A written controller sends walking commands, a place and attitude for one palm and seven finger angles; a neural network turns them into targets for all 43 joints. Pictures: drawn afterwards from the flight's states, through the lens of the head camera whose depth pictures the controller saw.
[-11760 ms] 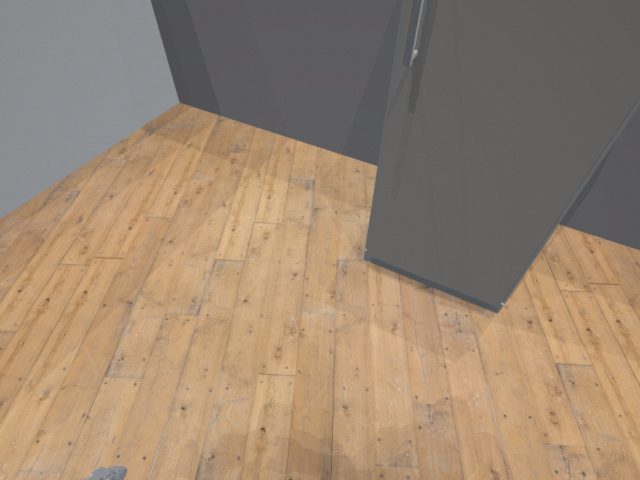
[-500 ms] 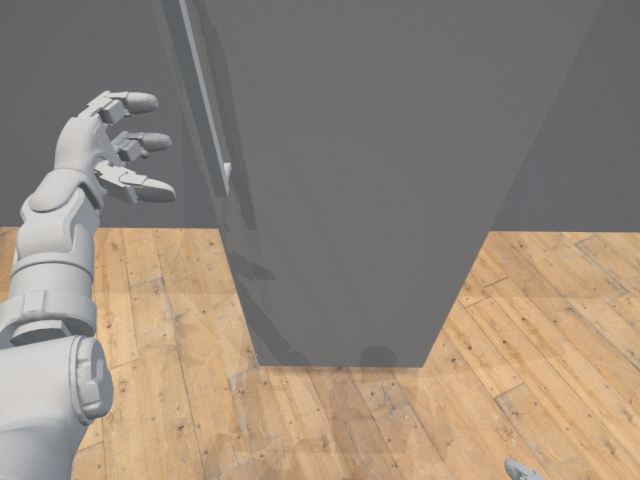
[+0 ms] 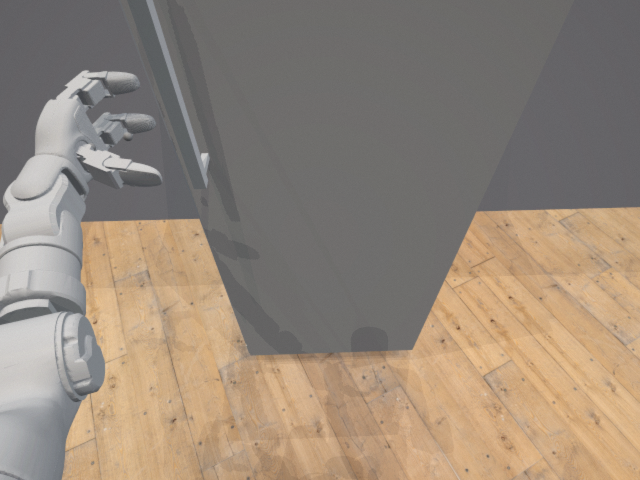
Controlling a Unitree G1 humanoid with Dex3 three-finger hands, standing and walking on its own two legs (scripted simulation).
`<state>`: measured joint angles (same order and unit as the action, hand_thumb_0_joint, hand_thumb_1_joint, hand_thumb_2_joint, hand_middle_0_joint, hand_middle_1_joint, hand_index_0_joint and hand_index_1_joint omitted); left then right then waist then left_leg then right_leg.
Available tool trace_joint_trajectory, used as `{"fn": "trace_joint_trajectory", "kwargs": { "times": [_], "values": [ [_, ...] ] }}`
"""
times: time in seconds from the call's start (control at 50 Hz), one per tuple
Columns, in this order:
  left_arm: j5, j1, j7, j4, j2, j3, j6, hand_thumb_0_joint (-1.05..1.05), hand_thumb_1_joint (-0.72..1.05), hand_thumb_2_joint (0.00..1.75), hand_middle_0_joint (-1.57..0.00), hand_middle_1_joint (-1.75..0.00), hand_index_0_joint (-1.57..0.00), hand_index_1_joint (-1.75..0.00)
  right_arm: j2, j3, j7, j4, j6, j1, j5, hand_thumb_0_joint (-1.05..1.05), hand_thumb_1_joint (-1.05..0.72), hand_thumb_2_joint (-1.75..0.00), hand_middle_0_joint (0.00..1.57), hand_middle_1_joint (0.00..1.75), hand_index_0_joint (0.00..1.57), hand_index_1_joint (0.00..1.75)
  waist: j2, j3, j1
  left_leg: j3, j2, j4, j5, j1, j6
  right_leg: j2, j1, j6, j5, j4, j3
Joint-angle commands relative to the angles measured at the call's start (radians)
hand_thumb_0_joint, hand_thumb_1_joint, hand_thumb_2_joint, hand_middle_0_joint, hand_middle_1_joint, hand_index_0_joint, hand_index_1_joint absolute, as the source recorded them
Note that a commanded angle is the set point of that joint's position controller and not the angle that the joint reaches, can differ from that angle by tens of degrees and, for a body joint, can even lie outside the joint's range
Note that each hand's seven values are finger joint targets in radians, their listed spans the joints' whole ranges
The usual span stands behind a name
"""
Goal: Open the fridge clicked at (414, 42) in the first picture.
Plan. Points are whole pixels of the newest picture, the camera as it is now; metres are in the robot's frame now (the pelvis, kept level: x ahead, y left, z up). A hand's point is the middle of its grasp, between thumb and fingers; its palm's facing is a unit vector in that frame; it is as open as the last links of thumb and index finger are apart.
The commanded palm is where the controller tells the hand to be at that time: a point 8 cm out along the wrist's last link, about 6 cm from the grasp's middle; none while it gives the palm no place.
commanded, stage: feel for the door with the fingertips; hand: left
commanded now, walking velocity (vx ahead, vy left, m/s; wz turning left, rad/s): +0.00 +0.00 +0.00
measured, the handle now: (170, 70) +0.52 +0.17 +0.25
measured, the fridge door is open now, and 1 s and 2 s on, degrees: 0 0 0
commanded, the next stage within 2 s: slide the fingers in behind the handle in 0.88 s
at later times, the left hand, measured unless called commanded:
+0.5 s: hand (151, 139) +0.46 +0.19 +0.20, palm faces +0.01 -1.00 +0.01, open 14.0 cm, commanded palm +0.44 +0.24 +0.20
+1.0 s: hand (151, 126) +0.48 +0.19 +0.20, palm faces +0.02 -1.00 +0.01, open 13.8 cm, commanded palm +0.46 +0.24 +0.20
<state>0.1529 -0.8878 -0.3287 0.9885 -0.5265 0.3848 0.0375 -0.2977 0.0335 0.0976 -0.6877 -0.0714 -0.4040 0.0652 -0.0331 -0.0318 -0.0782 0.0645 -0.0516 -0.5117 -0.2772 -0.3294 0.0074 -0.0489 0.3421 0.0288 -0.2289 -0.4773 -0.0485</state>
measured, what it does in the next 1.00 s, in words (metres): stands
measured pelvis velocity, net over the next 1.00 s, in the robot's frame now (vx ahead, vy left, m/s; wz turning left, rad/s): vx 0.00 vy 0.00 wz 0.01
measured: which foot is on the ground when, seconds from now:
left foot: down 0.00-1.00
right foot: down 0.00-1.00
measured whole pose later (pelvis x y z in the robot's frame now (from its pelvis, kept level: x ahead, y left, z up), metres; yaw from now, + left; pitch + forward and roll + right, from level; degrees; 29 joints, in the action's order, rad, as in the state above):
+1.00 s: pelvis +0.00 +0.00 +0.00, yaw +1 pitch +6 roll -1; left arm 0.12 -1.01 -0.25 1.09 -0.48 0.34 0.06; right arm -0.29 0.03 0.09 -0.71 -0.08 -0.39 0.05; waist -0.03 -0.04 -0.09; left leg 0.05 -0.05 -0.54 -0.28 -0.37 0.01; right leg -0.05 0.37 0.03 -0.23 -0.50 -0.06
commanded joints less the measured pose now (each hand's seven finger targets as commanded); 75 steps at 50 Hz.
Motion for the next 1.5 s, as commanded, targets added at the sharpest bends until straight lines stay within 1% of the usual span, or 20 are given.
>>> {"fn": "trace_joint_trajectory", "kwargs": {
  "times": [0.0,0.04,0.2,0.32,0.38,0.44,0.46,0.52,0.56,0.62,0.72,0.82,1.0,1.04,1.08,1.18,1.24,1.32,1.38,1.48],
  "values": [
    [0.021,-0.516,0.002,-0.242,-0.26,0.009,0.039,0.0,-0.5,0.3,-0.3,-1.2,-0.3,-1.2,-0.146,-0.055,0.011,0.118,-0.051,0.012,0.003,0.0,-0.9,-0.9,0.2,0.3,0.2,0.3,-0.024,-0.324,0.004,-0.046,0.037,0.055,0.26,0.146,-0.035,0.055,-0.124,-0.046,0.277,0.034,-0.004],
    [0.027,-0.518,0.007,-0.242,-0.286,0.036,0.038,0.0,-0.5,0.3,-0.3,-1.2,-0.3,-1.2,-0.149,-0.056,0.012,0.112,-0.054,0.007,0.001,0.0,-0.9,-0.9,0.2,0.3,0.2,0.3,-0.016,-0.33,0.008,-0.043,0.038,0.053,0.251,0.145,-0.038,0.055,-0.133,-0.045,0.275,0.039,-0.001],
    [0.032,-0.528,0.025,-0.24,-0.191,-0.023,0.026,0.0,-0.5,0.3,-0.3,-1.2,-0.3,-1.2,-0.141,-0.055,0.003,0.11,-0.064,0.012,-0.002,0.0,-0.9,-0.9,0.2,0.3,0.2,0.3,-0.021,-0.324,-0.003,-0.045,0.039,0.047,0.252,0.152,-0.033,0.055,-0.107,-0.047,0.272,0.032,-0.006],
    [0.026,-0.465,0.065,-0.298,-0.211,0.016,0.035,0.0,-0.5,0.3,-0.3,-1.2,-0.3,-1.2,-0.133,-0.056,-0.007,0.131,-0.058,0.03,-0.005,0.0,-0.9,-0.9,0.2,0.3,0.2,0.3,0.017,-0.375,0.028,-0.041,0.038,0.031,0.337,0.163,-0.035,0.053,-0.169,-0.049,0.352,0.008,-0.008],
    [0.02,-0.508,0.079,-0.362,-0.1,-0.071,0.02,0.0,-0.5,0.3,-0.3,-1.2,-0.3,-1.2,-0.118,-0.052,-0.012,0.139,-0.061,0.06,-0.001,0.0,-0.9,-0.9,0.2,0.3,0.2,0.3,-0.043,-0.354,0.015,-0.046,0.036,0.035,0.342,0.195,-0.028,0.054,-0.128,-0.051,0.337,0.01,-0.01],
    [0.016,-0.523,0.103,-0.312,-0.178,-0.009,0.002,0.0,-0.5,0.3,-0.3,-1.2,-0.3,-1.2,-0.128,-0.05,-0.004,0.133,-0.05,0.059,-0.001,0.0,-0.9,-0.9,0.2,0.3,0.2,0.3,0.013,-0.319,0.016,-0.048,0.036,0.042,0.297,0.155,-0.033,0.053,-0.133,-0.049,0.308,0.018,-0.007],
    [0.013,-0.563,0.104,-0.305,-0.123,-0.058,-0.002,0.0,-0.5,0.3,-0.3,-1.2,-0.3,-1.2,-0.122,-0.046,-0.004,0.13,-0.051,0.065,-0.002,0.0,-0.9,-0.9,0.2,0.3,0.2,0.3,0.007,-0.313,0.0,-0.047,0.038,0.044,0.281,0.16,-0.034,0.052,-0.119,-0.047,0.3,0.02,-0.007],
    [-0.003,-0.579,0.115,-0.253,-0.186,-0.016,0.018,0.0,-0.5,0.3,-0.3,-1.2,-0.3,-1.2,-0.126,-0.048,0.003,0.118,-0.051,0.043,-0.007,0.0,-0.9,-0.9,0.2,0.3,0.2,0.3,0.033,-0.331,0.002,-0.05,0.038,0.038,0.277,0.154,-0.036,0.049,-0.133,-0.047,0.291,0.019,-0.005],
    [-0.007,-0.624,0.108,-0.258,-0.136,-0.06,0.037,0.0,-0.5,0.3,-0.3,-1.2,-0.3,-1.2,-0.119,-0.045,0.002,0.114,-0.057,0.05,-0.007,0.0,-0.9,-0.9,0.2,0.3,0.2,0.3,-0.031,-0.351,-0.009,-0.048,0.04,0.03,0.293,0.182,-0.032,0.048,-0.114,-0.049,0.31,0.014,0.0],
    [0.004,-0.577,0.09,-0.166,-0.175,-0.024,0.052,0.0,-0.5,0.3,-0.3,-1.2,-0.3,-1.2,-0.13,-0.047,0.004,0.106,-0.054,0.026,-0.01,0.0,-0.9,-0.9,0.2,0.3,0.2,0.3,0.045,-0.35,-0.003,-0.05,0.04,0.03,0.289,0.147,-0.034,0.049,-0.141,-0.047,0.319,0.01,-0.003],
    [0.002,-0.604,0.071,-0.155,-0.137,-0.061,0.064,0.0,-0.5,0.3,-0.3,-1.2,-0.3,-1.2,-0.13,-0.05,0.0,0.1,-0.053,0.013,-0.01,0.0,-0.9,-0.9,0.2,0.3,0.2,0.3,0.004,-0.343,-0.013,-0.05,0.042,0.023,0.3,0.144,-0.031,0.048,-0.124,-0.049,0.321,0.004,-0.007],
    [0.0,-0.639,0.081,-0.13,-0.214,-0.009,0.068,0.0,-0.5,0.3,-0.3,-1.2,-0.3,-1.2,-0.143,-0.054,0.002,0.089,-0.049,-0.009,-0.013,0.0,-0.9,-0.9,0.2,0.3,0.2,0.3,0.027,-0.337,-0.014,-0.051,0.04,0.028,0.26,0.113,-0.035,0.049,-0.121,-0.046,0.288,0.009,-0.003],
    [-0.016,-0.691,0.077,-0.108,-0.192,-0.038,0.094,0.0,-0.5,0.3,-0.3,-1.2,-0.3,-1.2,-0.143,-0.057,-0.003,0.073,-0.056,-0.034,-0.016,0.0,-0.9,-0.9,0.2,0.3,0.2,0.3,-0.02,-0.337,-0.035,-0.053,0.042,0.028,0.219,0.11,-0.031,0.054,-0.079,-0.045,0.251,0.016,0.0],
    [-0.013,-0.636,0.076,-0.113,-0.242,0.01,0.103,0.0,-0.5,0.3,-0.3,-1.2,-0.3,-1.2,-0.147,-0.06,-0.004,0.08,-0.056,-0.038,-0.016,0.0,-0.9,-0.9,0.2,0.3,0.2,0.3,0.004,-0.378,-0.014,-0.052,0.041,0.024,0.249,0.115,-0.034,0.055,-0.114,-0.046,0.279,0.007,0.0],
    [-0.008,-0.645,0.068,-0.148,-0.191,-0.031,0.105,0.0,-0.5,0.3,-0.3,-1.2,-0.3,-1.2,-0.14,-0.059,-0.006,0.087,-0.058,-0.024,-0.014,0.0,-0.9,-0.9,0.2,0.3,0.2,0.3,-0.045,-0.373,-0.017,-0.047,0.041,0.025,0.241,0.13,-0.03,0.055,-0.098,-0.047,0.268,0.011,0.001],
    [-0.001,-0.611,0.071,-0.118,-0.21,-0.011,0.085,0.0,-0.5,0.3,-0.3,-1.2,-0.3,-1.2,-0.146,-0.056,-0.005,0.093,-0.057,-0.019,-0.011,0.0,-0.9,-0.9,0.2,0.3,0.2,0.3,0.016,-0.317,-0.015,-0.047,0.038,0.037,0.19,0.087,-0.034,0.056,-0.089,-0.043,0.228,0.02,0.0],
    [-0.011,-0.649,0.085,-0.2,-0.213,-0.015,0.101,0.0,-0.5,0.3,-0.3,-1.2,-0.3,-1.2,-0.141,-0.057,-0.005,0.103,-0.063,-0.012,-0.012,0.0,-0.9,-0.9,0.2,0.3,0.2,0.3,-0.05,-0.372,-0.01,-0.054,0.037,0.034,0.219,0.137,-0.03,0.055,-0.089,-0.047,0.23,0.014,0.0],
    [0.019,-0.562,0.091,-0.285,-0.106,-0.062,0.088,0.0,-0.5,0.3,-0.3,-1.2,-0.3,-1.2,-0.131,-0.061,-0.013,0.115,-0.075,0.005,-0.01,0.0,-0.9,-0.9,0.2,0.3,0.2,0.3,-0.037,-0.414,0.007,-0.057,0.031,0.026,0.319,0.195,-0.024,0.06,-0.117,-0.053,0.293,0.002,-0.012],
    [0.022,-0.536,0.106,-0.247,-0.096,-0.053,0.036,0.0,-0.5,0.3,-0.3,-1.2,-0.3,-1.2,-0.13,-0.058,-0.017,0.105,-0.071,0.021,-0.008,0.0,-0.9,-0.9,0.2,0.3,0.2,0.3,0.021,-0.327,0.008,-0.052,0.032,0.037,0.271,0.141,-0.027,0.061,-0.102,-0.048,0.277,0.013,-0.014],
    [-0.009,-0.575,0.153,-0.293,-0.103,-0.053,0.021,0.0,-0.5,0.3,-0.3,-1.2,-0.3,-1.2,-0.12,-0.055,-0.016,0.115,-0.064,0.039,-0.011,0.0,-0.9,-0.9,0.2,0.3,0.2,0.3,0.012,-0.334,0.01,-0.05,0.036,0.041,0.262,0.146,-0.031,0.055,-0.116,-0.049,0.273,0.013,-0.008]
  ]
}}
